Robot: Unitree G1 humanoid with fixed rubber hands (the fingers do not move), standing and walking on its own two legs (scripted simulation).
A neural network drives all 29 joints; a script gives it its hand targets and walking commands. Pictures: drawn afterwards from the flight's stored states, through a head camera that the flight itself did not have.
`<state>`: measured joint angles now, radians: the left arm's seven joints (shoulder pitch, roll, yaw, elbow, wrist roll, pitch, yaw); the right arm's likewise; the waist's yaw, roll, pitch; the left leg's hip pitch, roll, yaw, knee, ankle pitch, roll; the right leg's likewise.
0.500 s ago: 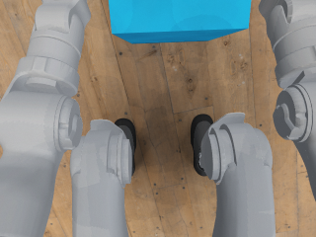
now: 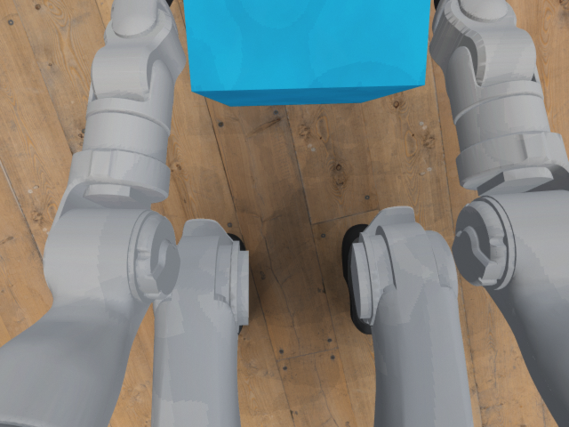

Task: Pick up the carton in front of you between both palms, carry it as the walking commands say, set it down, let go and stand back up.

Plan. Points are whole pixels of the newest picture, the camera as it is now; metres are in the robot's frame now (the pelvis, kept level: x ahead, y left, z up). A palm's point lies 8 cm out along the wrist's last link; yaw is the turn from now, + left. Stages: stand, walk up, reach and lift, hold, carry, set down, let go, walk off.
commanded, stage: reach and lift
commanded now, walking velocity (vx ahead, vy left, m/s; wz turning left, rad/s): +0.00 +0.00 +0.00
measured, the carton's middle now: (299, 9) +0.55 -0.03 -0.22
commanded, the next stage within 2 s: none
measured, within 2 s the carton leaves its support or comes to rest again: neither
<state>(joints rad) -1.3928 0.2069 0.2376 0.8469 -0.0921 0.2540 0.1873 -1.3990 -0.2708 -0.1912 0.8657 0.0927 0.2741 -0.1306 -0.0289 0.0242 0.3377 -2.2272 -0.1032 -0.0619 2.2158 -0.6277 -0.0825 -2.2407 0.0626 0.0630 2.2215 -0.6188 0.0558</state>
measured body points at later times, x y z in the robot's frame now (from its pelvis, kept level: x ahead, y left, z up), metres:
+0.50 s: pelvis -0.02 +0.00 +0.12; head +0.26 -0.01 +0.47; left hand +0.51 +0.13 +0.05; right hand +0.50 -0.18 +0.05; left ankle +0.10 +0.14 -0.34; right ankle +0.10 -0.13 -0.34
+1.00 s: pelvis +0.03 +0.00 +0.25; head +0.20 -0.01 +0.67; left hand +0.47 +0.13 +0.21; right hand +0.45 -0.17 +0.20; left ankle +0.10 +0.14 -0.34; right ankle +0.10 -0.13 -0.34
